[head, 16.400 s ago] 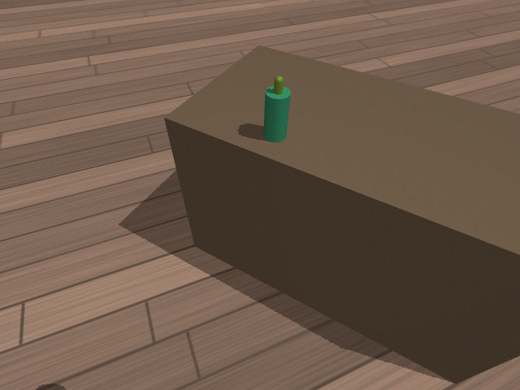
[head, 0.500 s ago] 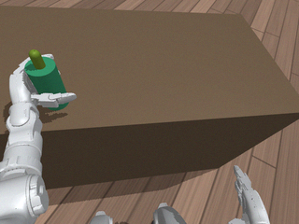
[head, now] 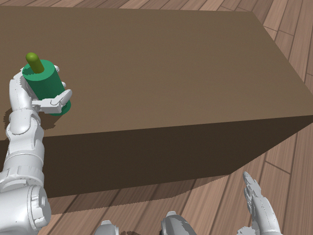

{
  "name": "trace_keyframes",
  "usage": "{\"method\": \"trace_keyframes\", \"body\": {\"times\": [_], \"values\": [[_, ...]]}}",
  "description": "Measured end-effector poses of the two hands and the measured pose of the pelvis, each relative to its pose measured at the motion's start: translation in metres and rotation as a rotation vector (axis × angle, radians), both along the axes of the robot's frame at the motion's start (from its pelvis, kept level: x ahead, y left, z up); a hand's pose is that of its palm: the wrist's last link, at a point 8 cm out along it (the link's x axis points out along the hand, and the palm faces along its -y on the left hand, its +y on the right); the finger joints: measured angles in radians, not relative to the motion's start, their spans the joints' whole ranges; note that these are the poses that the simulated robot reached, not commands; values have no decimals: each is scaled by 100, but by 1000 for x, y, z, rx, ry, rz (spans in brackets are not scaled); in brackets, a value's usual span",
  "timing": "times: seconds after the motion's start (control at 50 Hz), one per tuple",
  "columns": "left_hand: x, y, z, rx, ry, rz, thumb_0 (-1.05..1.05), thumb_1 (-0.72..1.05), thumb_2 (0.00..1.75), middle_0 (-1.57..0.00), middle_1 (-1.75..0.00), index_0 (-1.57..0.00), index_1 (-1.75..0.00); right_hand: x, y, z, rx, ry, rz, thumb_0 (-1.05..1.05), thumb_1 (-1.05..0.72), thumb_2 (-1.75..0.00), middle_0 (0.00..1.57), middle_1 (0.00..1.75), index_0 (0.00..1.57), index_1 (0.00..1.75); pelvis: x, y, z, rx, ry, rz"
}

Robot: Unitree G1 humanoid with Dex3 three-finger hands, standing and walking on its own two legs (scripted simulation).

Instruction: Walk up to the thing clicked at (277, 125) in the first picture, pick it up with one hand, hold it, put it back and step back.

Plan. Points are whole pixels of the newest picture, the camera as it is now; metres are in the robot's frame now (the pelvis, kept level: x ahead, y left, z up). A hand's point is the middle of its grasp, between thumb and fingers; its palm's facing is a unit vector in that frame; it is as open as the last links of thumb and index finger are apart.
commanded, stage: settle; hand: left
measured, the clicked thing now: (46, 84) +0.48 +0.21 +0.09
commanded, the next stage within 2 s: lift in 0.90 s
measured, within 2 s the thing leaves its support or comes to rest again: leaves its support in 0.24 s
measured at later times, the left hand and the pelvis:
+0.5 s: hand (42, 79) +0.47 +0.21 +0.11, palm faces +0.17 -0.98 -0.02, open 8.7 cm; pelvis +0.01 +0.00 +0.02, yaw +0 degrees
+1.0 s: hand (41, 73) +0.47 +0.20 +0.13, palm faces +0.19 -0.98 -0.01, open 8.7 cm; pelvis +0.01 +0.00 +0.03, yaw +0 degrees
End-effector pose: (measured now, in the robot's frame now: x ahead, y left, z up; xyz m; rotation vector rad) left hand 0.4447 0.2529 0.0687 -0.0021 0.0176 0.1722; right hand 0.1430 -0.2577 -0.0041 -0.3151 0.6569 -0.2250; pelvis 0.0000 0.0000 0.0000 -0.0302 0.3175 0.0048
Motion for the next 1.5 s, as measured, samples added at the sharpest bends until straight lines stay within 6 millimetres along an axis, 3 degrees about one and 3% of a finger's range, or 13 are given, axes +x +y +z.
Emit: {"method": "trace_keyframes", "body": {"times": [0.2,0.38,0.56,0.84,1.12,1.34,1.5], "values": [[-5,-1,4,7,42,-1,0,-21,107,-78,-100,-80,-100,4,1,7,1,-4,-8,-1,52,-6,6,5,6,6,6,-1,6,1,-23,1],[-3,3,26,11,24,5,0,-21,107,-78,-100,-80,-99,15,0,15,-2,-30,-18,-1,53,-6,6,5,6,6,11,2,13,0,-49,3],[1,7,48,11,21,5,0,-23,109,-79,-102,-80,-101,11,4,9,34,-6,-37,-1,53,-6,6,5,6,6,12,4,19,1,-66,1],[-3,-2,51,-2,39,4,0,-23,110,-79,-101,-81,-101,8,-1,7,34,5,-58,-1,54,-5,6,5,6,6,11,4,24,6,-81,-3],[-6,-1,78,9,19,21,0,-23,109,-79,-102,-80,-101,9,-4,6,60,-4,-77,-1,55,-5,6,5,5,5,11,1,31,10,-108,-1],[-22,-12,92,14,4,5,0,-22,108,-78,-102,-80,-102,16,-8,16,63,-56,-92,-1,55,-5,6,5,5,5,17,1,37,14,-144,-1],[-41,-16,129,41,-68,20,0,-23,110,-78,-102,-80,-102,23,-8,19,86,-106,-101,-1,55,-5,6,5,5,5,22,0,42,16,-189,1]]}}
